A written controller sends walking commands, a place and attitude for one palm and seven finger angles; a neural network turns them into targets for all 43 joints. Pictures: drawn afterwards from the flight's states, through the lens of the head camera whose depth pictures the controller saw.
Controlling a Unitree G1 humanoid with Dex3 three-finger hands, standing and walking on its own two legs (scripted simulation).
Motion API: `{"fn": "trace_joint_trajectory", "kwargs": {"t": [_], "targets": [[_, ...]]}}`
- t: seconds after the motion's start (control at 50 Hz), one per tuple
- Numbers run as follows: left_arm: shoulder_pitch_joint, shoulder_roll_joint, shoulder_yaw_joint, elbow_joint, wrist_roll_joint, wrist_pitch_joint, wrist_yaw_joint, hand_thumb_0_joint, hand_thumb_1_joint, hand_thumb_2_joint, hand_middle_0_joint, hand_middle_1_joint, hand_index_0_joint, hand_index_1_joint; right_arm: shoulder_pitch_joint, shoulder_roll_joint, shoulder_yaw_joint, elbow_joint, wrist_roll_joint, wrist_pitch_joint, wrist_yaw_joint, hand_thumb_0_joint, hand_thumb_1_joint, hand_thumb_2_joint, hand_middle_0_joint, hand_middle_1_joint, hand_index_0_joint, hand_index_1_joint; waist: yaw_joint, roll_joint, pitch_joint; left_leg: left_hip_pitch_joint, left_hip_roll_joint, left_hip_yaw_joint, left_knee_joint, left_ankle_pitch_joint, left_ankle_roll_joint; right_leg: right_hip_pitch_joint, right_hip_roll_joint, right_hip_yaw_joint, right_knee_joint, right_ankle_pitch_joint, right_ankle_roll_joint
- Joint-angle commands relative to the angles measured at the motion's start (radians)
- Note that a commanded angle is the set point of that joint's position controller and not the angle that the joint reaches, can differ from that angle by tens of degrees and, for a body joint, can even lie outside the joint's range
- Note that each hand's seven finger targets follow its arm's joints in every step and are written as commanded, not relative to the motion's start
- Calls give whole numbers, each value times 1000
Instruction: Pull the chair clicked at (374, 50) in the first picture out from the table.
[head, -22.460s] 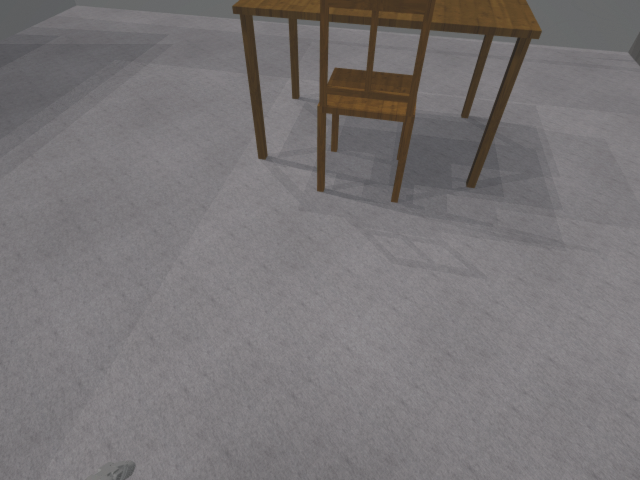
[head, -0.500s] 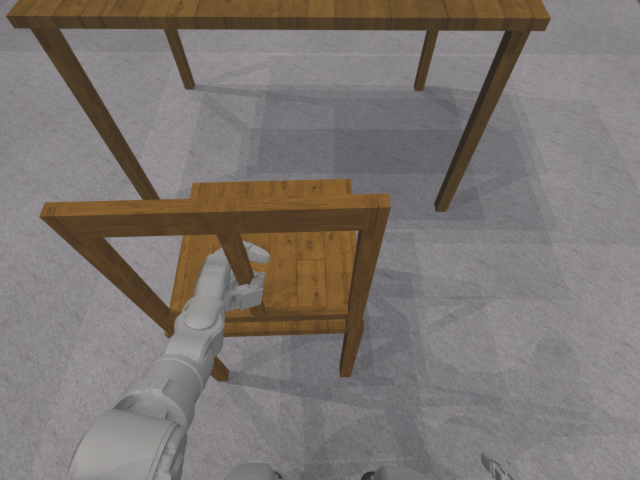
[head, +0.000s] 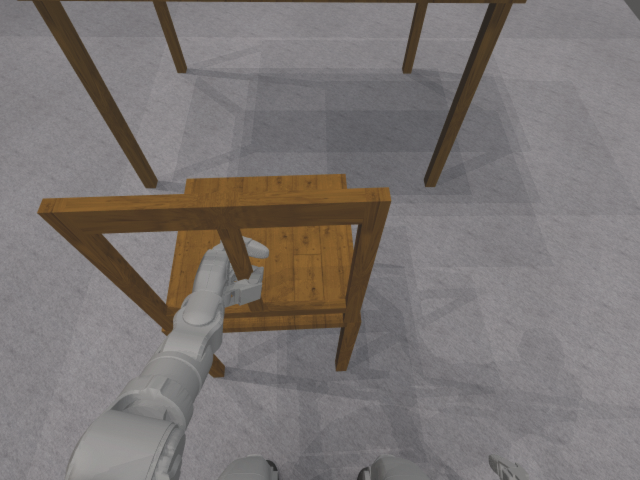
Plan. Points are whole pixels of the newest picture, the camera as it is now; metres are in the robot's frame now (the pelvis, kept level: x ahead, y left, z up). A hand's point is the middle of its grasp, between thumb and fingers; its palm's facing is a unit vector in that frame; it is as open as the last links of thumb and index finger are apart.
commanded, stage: stop walking, hand still on the chair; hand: left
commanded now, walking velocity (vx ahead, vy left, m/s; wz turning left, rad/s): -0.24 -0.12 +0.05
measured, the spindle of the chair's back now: (244, 273) +0.39 +0.13 -0.08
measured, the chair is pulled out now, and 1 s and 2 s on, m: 0.52 0.64 0.64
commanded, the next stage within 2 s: open the thumb and straighten the fingers in 1.00 s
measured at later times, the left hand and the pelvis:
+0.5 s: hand (253, 355) +0.26 +0.10 -0.06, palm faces -0.05 -0.99 -0.14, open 5.3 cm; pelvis -0.04 -0.01 +0.00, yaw +0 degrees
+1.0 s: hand (250, 366) +0.25 +0.10 -0.06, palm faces -0.06 -0.99 -0.15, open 5.4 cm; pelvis -0.02 +0.00 +0.01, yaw +0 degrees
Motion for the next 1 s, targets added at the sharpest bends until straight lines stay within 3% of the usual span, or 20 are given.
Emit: {"fn": "trace_joint_trajectory", "kwargs": {"t": [0.0, 0.04, 0.06, 0.08, 0.1, 0.12, 0.14, 0.16, 0.2, 0.22, 0.24, 0.26, 0.28, 0.32, 0.4, 0.52, 0.58, 0.8, 0.82, 0.98], "targets": [[-351, 104, 15, -162, 34, -86, 0, 0, 900, 900, -500, -1450, -500, -1450, 64, -172, -53, -39, 4, -39, -1, 0, -900, -900, 200, 300, 200, 300, -10, 187, -450, 353, 192, -163, 26, 708, 98, 106, -24, 17, -286, 233, -4], [-316, 156, 39, -125, 50, -91, 2, 0, 900, 900, -500, -1450, -500, -1450, 61, -162, -43, -34, 10, -38, -6, 0, -900, -900, 200, 300, 200, 300, -15, 109, -468, 227, 133, -74, 70, 583, 50, 241, -110, 60, -266, 625, -22], [-333, 190, 61, -117, 33, -84, 8, 0, 900, 900, -500, -1450, -500, -1450, 68, -163, -55, -28, 26, -39, -21, 0, -900, -900, 200, 300, 200, 300, -18, -86, -516, 150, 79, -25, 109, 359, 11, 327, -168, 106, -213, 778, -49], [-344, 215, 79, -109, 26, -79, 12, 0, 900, 900, -500, -1450, -500, -1450, 33, -163, -55, -38, 31, -43, -35, 0, -900, -900, 200, 300, 200, 300, -10, -219, -521, 50, 29, -28, 164, 46, -4, 371, -232, 148, -177, 908, -87], [-287, 211, 80, -276, 26, -89, 10, 0, 900, 900, -500, -1450, -500, -1450, -11, -143, -51, -107, 27, -39, -35, 0, -900, -900, 200, 300, 200, 300, 13, -192, -527, 5, -3, -57, 205, -131, 3, 390, -277, 170, -172, 908, -115], [-235, 221, 85, -250, 24, -74, 16, 0, 900, 900, -500, -1450, -500, -1450, -18, -142, -38, -98, 28, -34, -37, 0, -900, -900, 200, 300, 200, 300, 12, -122, -512, -3, -7, -64, 186, -162, 12, 371, -288, 164, -181, 813, -125], [-225, 206, 85, -262, 23, -69, 18, 0, 900, 900, -500, -1450, -500, -1450, -24, -132, -28, -102, 25, -34, -36, 0, -900, -900, 200, 300, 200, 300, 16, -77, -497, 3, -3, -68, 143, -160, 15, 343, -280, 155, -169, 705, -112], [-206, 187, 75, -274, 22, -52, 21, 0, 900, 900, -500, -1450, -500, -1450, -29, -125, -16, -102, 21, -31, -37, 0, -900, -900, 200, 300, 200, 300, 8, -74, -487, 23, 3, -70, 74, -99, 21, 328, -259, 133, -148, 625, -98], [-184, 160, 63, -307, 15, -34, 28, 0, 900, 900, -500, -1450, -500, -1450, -24, -131, -15, -104, 20, -31, -44, 0, -900, -900, 200, 300, 200, 300, 4, -77, -487, 102, 31, -80, -45, 165, 43, 305, -187, 79, -113, 486, -49], [-173, 170, 75, -321, 12, -25, 32, 0, 900, 900, -500, -1450, -500, -1450, -29, -148, -25, -103, 18, -32, -49, 0, -900, -900, 200, 300, 200, 300, 10, -31, -479, 155, 60, -106, -76, 253, 59, 270, -135, 57, -109, 403, -24], [-162, 137, 57, -337, 12, -20, 30, 0, 900, 900, -500, -1450, -500, -1450, -19, -149, -27, -117, 14, -28, -46, 0, -900, -900, 200, 300, 200, 300, 19, -18, -471, 166, 83, -125, -85, 281, 74, 254, -99, 46, -115, 324, -9], [-151, 112, 37, -326, 9, -10, 25, 0, 900, 900, -500, -1450, -500, -1450, -10, -146, -27, -121, 17, -21, -43, 0, -900, -900, 200, 300, 200, 300, 21, -51, -452, 163, 79, -104, -77, 237, 75, 242, -93, 58, -152, 246, -2], [-162, 78, 3, -339, 14, -9, 19, 0, 900, 900, -500, -1450, -500, -1450, -35, -130, -17, -122, 15, -24, -42, 0, -900, -900, 200, 300, 200, 300, 12, 36, -445, 155, 65, -97, -80, 216, 76, 239, -99, 48, -148, 235, -8], [-171, 85, -4, -373, 18, -8, 21, 0, 900, 900, -500, -1450, -500, -1450, -35, -132, -15, -115, 16, -23, -43, 0, -900, -900, 200, 300, 200, 300, 8, 98, -412, 137, 68, -106, -121, 159, 82, 232, -83, 34, -157, 162, -6], [-105, 56, -22, -341, 23, -8, 26, 0, 900, 900, -500, -1450, -500, -1450, -39, -121, -15, -121, 13, -24, -34, 0, -900, -900, 200, 300, 200, 300, 15, 11, -364, 121, 32, -79, -127, 13, 74, 195, -90, 67, -231, 21, -16], [-15, 62, -30, -380, 25, -12, 29, 0, 900, 900, -500, -1450, -500, -1450, -43, -120, -16, -109, 9, -35, -37, 0, -900, -900, 200, 300, 200, 300, 17, 36, -313, 154, 40, -82, -154, 110, 73, 167, -78, 57, -233, 134, -20], [52, 38, -42, -377, 28, -10, 29, 0, 900, 900, -500, -1450, -500, -1450, -52, -116, -15, -115, 5, -35, -34, 0, -900, -900, 200, 300, 200, 300, 23, -34, -315, 170, 36, -67, -136, 173, 63, 180, -86, 65, -229, 223, -24], [168, 39, -47, -432, 38, -9, 28, 0, 900, 900, -500, -1450, -500, -1450, -73, -114, -17, -118, 0, -26, -36, 0, -900, -900, 200, 300, 200, 300, 22, -53, -350, 218, 39, -50, -126, 321, 53, 223, -104, 58, -197, 442, -30], [172, 45, -52, -444, 36, -7, 27, 0, 900, 900, -500, -1450, -500, -1450, -71, -116, -18, -114, 2, -27, -38, 0, -900, -900, 200, 300, 200, 300, 18, -14, -347, 222, 39, -49, -133, 331, 54, 222, -104, 54, -198, 449, -27], [203, 36, -55, -467, 35, -2, 30, 0, 900, 900, -500, -1450, -500, -1450, -87, -111, -16, -131, 3, -12, -36, 0, -900, -900, 200, 300, 200, 300, 23, -50, -349, 225, 38, -50, -135, 308, 52, 226, -109, 55, -209, 430, -29]]}}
